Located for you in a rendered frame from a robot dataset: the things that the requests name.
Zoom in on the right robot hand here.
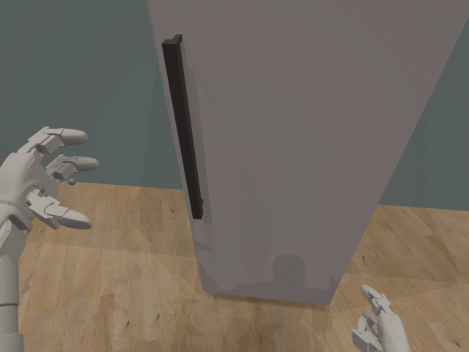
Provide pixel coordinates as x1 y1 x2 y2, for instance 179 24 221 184
352 285 411 352

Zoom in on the left robot forearm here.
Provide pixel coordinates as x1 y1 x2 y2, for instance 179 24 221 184
0 203 33 352

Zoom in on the fridge door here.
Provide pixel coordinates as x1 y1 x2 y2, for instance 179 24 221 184
148 0 469 305

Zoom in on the left robot hand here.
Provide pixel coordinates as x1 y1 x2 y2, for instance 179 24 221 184
0 126 100 230

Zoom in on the handle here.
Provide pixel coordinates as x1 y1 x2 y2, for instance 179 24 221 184
162 34 204 219

